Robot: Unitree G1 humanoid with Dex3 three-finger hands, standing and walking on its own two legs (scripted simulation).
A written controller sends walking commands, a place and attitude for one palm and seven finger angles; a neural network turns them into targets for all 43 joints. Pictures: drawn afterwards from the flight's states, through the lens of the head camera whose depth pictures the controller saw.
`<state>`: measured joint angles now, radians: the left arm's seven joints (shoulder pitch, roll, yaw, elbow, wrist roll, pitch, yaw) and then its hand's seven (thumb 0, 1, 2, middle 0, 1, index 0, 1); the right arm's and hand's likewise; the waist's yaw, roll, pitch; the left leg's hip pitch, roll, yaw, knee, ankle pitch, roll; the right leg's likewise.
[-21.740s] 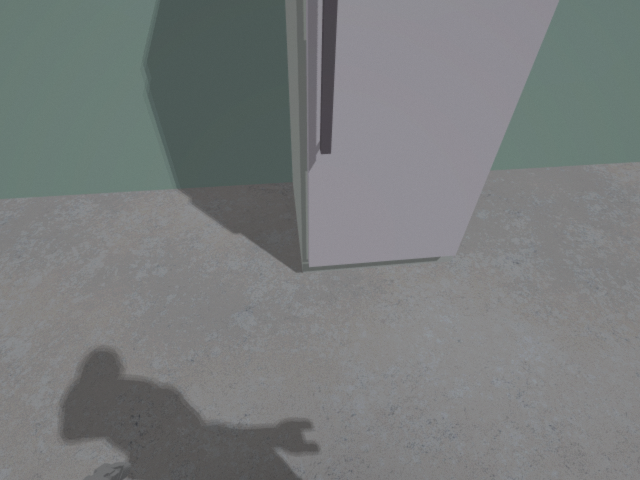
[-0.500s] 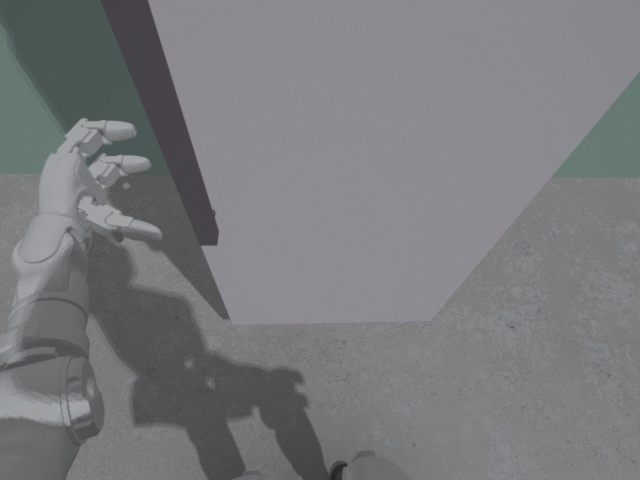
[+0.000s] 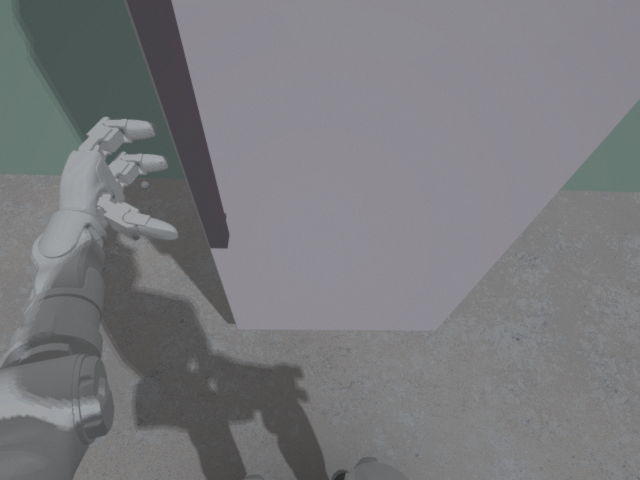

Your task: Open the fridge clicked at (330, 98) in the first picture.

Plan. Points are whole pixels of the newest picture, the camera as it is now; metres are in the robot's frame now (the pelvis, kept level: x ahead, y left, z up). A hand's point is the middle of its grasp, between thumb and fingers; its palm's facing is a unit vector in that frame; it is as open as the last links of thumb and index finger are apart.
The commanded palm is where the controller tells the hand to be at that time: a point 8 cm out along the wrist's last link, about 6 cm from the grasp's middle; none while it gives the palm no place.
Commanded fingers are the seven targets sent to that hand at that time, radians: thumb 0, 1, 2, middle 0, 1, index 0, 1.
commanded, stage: feel for the door with the fingertips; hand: left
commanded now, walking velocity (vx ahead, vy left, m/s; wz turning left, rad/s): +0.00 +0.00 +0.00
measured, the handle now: (195, 135) +0.51 +0.15 +0.12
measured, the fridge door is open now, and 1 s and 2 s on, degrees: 0 0 0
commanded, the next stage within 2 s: slide the fingers in behind the handle in 0.82 s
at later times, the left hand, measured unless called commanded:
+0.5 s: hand (184, 185) +0.45 +0.16 +0.09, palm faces -0.02 -1.00 -0.01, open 14.0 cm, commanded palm +0.42 +0.22 +0.09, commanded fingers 0.00 -0.50 0.30 -0.30 -1.20 -0.30 -1.20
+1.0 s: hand (176, 173) +0.46 +0.17 +0.10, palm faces -0.03 -1.00 -0.01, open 13.6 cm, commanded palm +0.44 +0.22 +0.09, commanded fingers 0.00 -0.50 0.30 -0.30 -1.20 -0.30 -1.20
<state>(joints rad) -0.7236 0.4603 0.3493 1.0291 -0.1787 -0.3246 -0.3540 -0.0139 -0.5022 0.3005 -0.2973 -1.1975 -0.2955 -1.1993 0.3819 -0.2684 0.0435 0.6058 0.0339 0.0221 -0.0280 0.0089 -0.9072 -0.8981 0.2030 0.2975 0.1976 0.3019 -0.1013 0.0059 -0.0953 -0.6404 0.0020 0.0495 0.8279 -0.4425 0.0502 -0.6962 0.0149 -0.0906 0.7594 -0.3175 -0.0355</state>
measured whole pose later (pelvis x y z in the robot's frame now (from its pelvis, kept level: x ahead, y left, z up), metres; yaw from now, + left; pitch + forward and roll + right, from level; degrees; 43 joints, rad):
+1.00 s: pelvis -0.02 -0.02 -0.01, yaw +1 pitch +15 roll -1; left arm -0.87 0.46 0.34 1.16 -0.14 -0.36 -0.29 -0.01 -0.50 0.30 -0.36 -1.24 -0.36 -1.26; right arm 0.40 -0.28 0.04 0.63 0.03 0.00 -0.02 0.01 -0.91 -0.90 0.20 0.30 0.20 0.30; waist -0.13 0.01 -0.08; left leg -0.71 0.01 0.04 0.86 -0.42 0.03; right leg -0.76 0.02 -0.10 0.80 -0.31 -0.06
